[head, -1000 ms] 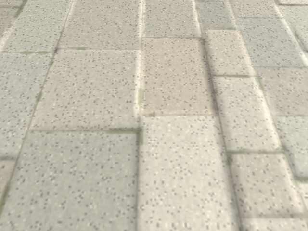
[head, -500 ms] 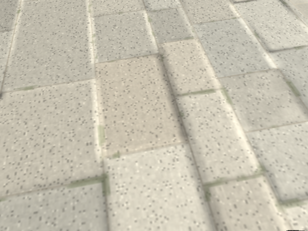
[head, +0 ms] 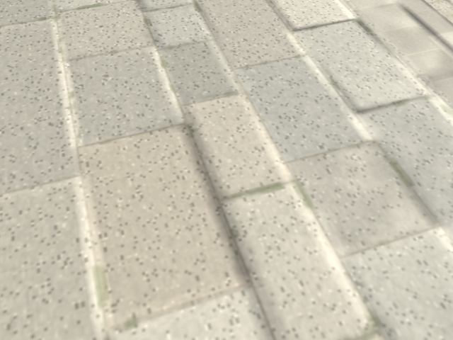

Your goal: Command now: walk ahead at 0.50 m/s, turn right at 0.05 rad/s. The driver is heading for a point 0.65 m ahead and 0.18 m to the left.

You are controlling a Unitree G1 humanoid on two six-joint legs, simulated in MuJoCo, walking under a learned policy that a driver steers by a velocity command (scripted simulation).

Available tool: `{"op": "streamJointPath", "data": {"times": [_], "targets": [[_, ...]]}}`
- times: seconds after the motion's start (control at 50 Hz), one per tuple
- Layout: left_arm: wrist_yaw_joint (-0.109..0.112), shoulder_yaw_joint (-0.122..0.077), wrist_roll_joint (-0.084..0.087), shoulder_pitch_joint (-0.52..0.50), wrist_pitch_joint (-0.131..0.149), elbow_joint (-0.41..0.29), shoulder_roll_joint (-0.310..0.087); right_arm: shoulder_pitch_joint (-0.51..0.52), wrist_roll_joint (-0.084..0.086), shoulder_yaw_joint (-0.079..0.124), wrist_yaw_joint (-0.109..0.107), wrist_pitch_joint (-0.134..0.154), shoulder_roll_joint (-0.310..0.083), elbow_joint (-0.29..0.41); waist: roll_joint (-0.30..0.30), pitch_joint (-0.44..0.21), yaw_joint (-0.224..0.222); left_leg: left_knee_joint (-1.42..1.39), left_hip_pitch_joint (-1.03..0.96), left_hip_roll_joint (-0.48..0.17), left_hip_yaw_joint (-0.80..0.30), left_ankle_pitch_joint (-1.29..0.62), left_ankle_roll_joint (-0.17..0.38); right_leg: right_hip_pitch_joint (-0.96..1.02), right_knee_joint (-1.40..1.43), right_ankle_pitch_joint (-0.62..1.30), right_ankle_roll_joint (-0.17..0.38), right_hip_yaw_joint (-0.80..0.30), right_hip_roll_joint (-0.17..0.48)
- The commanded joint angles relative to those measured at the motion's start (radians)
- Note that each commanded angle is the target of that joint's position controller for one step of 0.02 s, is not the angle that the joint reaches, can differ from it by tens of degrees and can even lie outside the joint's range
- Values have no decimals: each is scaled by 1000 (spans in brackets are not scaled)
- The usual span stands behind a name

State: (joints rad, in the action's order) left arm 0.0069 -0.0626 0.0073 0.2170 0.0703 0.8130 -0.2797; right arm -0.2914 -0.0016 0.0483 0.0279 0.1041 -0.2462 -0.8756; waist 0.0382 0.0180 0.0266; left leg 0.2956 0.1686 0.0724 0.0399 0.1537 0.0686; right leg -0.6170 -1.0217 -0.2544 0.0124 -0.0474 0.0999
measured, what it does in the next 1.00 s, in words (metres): walks ahead, turning left: right foot, then left foot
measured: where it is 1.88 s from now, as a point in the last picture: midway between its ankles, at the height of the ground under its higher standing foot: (191, 286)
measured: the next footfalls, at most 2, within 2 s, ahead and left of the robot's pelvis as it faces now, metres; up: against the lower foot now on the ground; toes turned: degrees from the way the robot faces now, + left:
right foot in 0.28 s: +0.33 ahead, -0.16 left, +0.00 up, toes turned +2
left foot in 0.80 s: +0.54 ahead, +0.16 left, +0.00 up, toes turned +24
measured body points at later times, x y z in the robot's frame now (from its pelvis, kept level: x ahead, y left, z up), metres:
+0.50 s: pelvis +0.27 -0.06 +0.00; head +0.29 -0.06 +0.45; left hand +0.31 +0.23 -0.12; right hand +0.42 -0.32 -0.12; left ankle +0.28 +0.11 -0.66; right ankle +0.29 -0.16 -0.75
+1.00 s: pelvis +0.50 +0.07 -0.01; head +0.54 +0.10 +0.44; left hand +0.53 +0.39 -0.12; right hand +0.71 -0.14 -0.11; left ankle +0.51 +0.14 -0.75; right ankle +0.58 -0.08 -0.66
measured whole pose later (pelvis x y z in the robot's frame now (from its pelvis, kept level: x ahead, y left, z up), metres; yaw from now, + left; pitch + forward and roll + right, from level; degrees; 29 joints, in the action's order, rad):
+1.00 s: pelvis +0.50 +0.07 -0.01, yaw +26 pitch +2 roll +0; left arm 0.01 -0.07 0.00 0.12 0.10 0.79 -0.31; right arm -0.25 0.00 0.07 0.02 0.05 -0.27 -0.73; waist 0.03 0.07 0.02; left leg 0.42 0.29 0.09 0.00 0.16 0.10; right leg -0.58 -1.12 -0.35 -0.03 -0.04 0.10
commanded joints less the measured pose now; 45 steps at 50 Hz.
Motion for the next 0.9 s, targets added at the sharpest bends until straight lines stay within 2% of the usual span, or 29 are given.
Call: {"op": "streamJointPath", "data": {"times": [0.02,0.08,0.16,0.22,0.24,0.26,0.28,0.3,0.32,0.34,0.36,0.38,0.4,0.44,0.48,0.54,0.6,0.66,0.7,0.72,0.74,0.76,0.78,0.8,0.82,0.84,0.86,0.88,0.9], "targets": [[-1,-3,-8,-21,8,-65,-33,38,7,35,-13,11,-158,59,-97,-3,-20,-166,0,-260,-172,-269,168,-40,166,167,-19,1,32],[-11,8,-3,-134,18,-93,-15,-17,17,37,-21,2,-172,38,-95,11,21,-168,2,-227,-111,-244,133,28,367,331,-16,33,-5],[-29,8,8,-258,27,-143,-34,-103,28,37,-23,-15,-178,-1,-97,41,54,-118,-107,-281,-160,-217,128,16,479,317,-2,23,-32],[-40,-5,7,-235,42,-151,-77,-99,30,46,-32,-33,-205,-5,-120,21,10,-33,-170,-317,-214,-272,104,97,543,210,23,15,-55],[-38,-17,6,-164,46,-134,-99,-79,30,47,-34,-37,-213,-1,-124,-17,-38,42,-158,-299,-205,-373,89,214,575,197,39,35,-75],[-30,-41,0,-24,49,-93,-147,-75,24,38,-34,-38,-191,5,-110,-113,-102,203,-98,-243,-170,-432,61,434,572,215,70,35,-69],[-18,-62,-18,162,48,-68,-223,-61,2,15,-34,-34,-133,40,-18,-274,-175,502,96,-169,-118,-215,18,739,521,257,137,-137,111],[-19,-76,-20,216,35,-42,-286,-210,17,-18,-30,-15,-17,50,259,-419,-112,832,469,-30,-68,386,-39,1059,598,113,284,-552,344],[-18,-52,-13,219,29,-49,-181,-167,40,8,-30,-6,-128,31,175,-391,-150,961,568,-74,-172,441,-39,1011,666,-33,270,-615,322],[-15,-36,-6,153,29,-55,-136,-77,52,25,-30,-5,-178,59,124,-235,-145,988,625,-115,-160,355,-35,883,692,-27,223,-459,289],[-15,-27,-9,82,31,-60,-111,-32,46,26,-35,-9,-167,67,63,-158,-116,961,595,-157,-139,270,-40,746,725,30,198,-351,248],[-18,-19,-11,27,33,-58,-83,-11,33,31,-37,-18,-156,72,54,-95,-86,916,563,-181,-136,215,-45,632,767,77,187,-270,215],[-20,-15,-18,-8,39,-55,-66,-30,32,34,-36,-33,-138,70,73,-64,-52,891,507,-205,-142,176,-46,549,808,105,177,-198,190],[-21,-21,-18,-36,50,-43,-69,-39,36,30,-33,-58,-94,79,69,-31,-23,863,469,-220,-134,141,-55,467,866,163,184,-110,183],[-15,-30,-21,-36,57,-27,-91,-11,30,32,-34,-72,-86,102,40,-7,-12,818,503,-226,-143,76,-65,451,894,226,191,-36,186],[-3,-39,-23,-18,52,-6,-114,47,24,31,-23,-73,-80,128,22,10,-22,674,530,-223,-135,-77,-72,479,905,275,178,76,168],[5,-45,-17,6,43,6,-140,154,22,21,-1,-66,-64,163,6,39,-60,505,498,-206,-76,-188,-62,499,906,285,157,164,155],[8,-55,-3,55,26,26,-166,245,22,17,15,-67,-65,208,-2,67,-93,408,516,-195,-37,-163,-41,591,884,293,146,199,185],[7,-62,8,73,11,37,-181,277,23,20,25,-69,-77,236,5,77,-94,372,525,-181,-14,-91,-17,664,841,351,130,215,207],[8,-65,13,70,3,38,-192,275,22,24,29,-70,-87,246,13,69,-83,360,502,-162,7,-42,0,689,799,449,120,229,213],[10,-69,17,60,-3,35,-207,254,21,33,30,-73,-102,250,31,44,-61,356,447,-131,37,11,19,705,734,617,108,245,212],[13,-73,21,49,-11,31,-221,193,22,47,30,-76,-125,243,47,-4,-21,353,351,-88,70,56,41,709,627,790,94,262,204],[14,-71,26,30,-20,27,-221,55,26,72,25,-76,-164,209,34,-75,62,295,166,-34,97,22,72,669,437,876,69,294,171],[18,-59,13,46,-19,19,-192,-118,29,111,8,-82,-239,161,-20,-168,135,269,-131,-33,25,-21,113,487,173,725,23,305,130],[10,-18,-31,111,0,-36,-55,-134,35,136,-8,-84,-368,155,-297,-215,49,203,-445,-294,-480,59,264,38,-203,-98,-47,280,-30],[-2,-7,-4,71,45,-59,-75,-143,23,116,0,-65,-338,202,-247,-391,68,21,-563,-420,-895,207,376,-126,-377,-366,-48,14,-132],[-12,-25,38,-44,68,-89,-143,-126,15,93,8,-49,-262,192,-152,-286,101,-14,-520,-398,-775,155,312,-228,-389,-280,-23,-38,-80],[-10,-19,38,-56,79,-89,-132,-69,14,82,7,-41,-225,195,-122,-186,65,6,-383,-367,-617,-14,275,-215,-319,-197,-6,-25,-37],[0,-23,11,-43,77,-67,-133,18,10,69,4,-39,-185,210,-63,-124,15,26,-229,-328,-483,-228,237,-140,-240,-140,-11,-19,5]]}}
